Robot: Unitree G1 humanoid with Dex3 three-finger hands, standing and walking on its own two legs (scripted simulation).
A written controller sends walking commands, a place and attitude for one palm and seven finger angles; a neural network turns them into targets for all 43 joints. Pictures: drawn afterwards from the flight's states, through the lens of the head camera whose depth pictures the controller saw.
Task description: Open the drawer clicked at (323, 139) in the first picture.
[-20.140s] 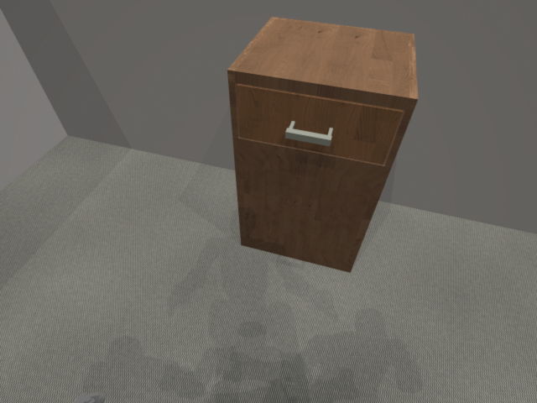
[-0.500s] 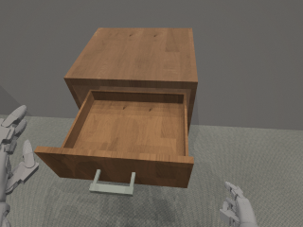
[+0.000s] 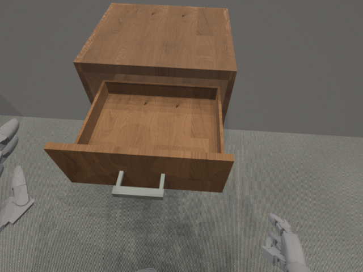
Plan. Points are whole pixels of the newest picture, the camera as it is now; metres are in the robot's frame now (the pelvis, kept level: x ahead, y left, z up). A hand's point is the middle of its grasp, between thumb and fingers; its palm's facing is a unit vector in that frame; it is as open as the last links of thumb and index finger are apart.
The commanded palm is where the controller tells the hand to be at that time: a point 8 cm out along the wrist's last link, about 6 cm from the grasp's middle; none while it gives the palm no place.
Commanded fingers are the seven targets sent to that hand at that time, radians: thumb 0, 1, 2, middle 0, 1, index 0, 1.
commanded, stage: step back with the hand held close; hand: left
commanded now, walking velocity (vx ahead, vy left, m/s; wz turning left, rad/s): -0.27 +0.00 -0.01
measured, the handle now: (140, 184) +0.33 +0.13 -0.06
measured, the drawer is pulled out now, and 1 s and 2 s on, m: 0.30 0.30 0.30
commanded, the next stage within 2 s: stop stepping back and stand still in 0.66 s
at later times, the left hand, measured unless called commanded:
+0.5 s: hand (25, 249) +0.13 +0.21 +0.17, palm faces +0.26 -0.84 -0.47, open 7.4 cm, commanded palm +0.06 +0.27 +0.19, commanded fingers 0.00 0.90 0.90 -0.20 -0.30 -0.20 -0.30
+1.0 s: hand out of the picture +0.02 +0.18 +0.17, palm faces +0.28 -0.83 -0.48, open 7.4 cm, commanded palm -0.04 +0.24 +0.19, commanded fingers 0.00 0.90 0.90 -0.20 -0.30 -0.20 -0.30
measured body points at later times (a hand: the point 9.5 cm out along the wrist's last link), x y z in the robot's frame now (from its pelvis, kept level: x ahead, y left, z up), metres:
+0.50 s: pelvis -0.07 -0.01 -0.01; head -0.03 +0.00 +0.44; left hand +0.11 +0.25 +0.20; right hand +0.11 -0.23 -0.09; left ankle +0.02 +0.12 -0.71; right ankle -0.06 -0.12 -0.73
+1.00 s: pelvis -0.18 -0.04 +0.01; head -0.16 -0.04 +0.46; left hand +0.00 +0.23 +0.20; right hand -0.02 -0.27 -0.08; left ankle -0.16 +0.09 -0.68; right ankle -0.19 -0.14 -0.73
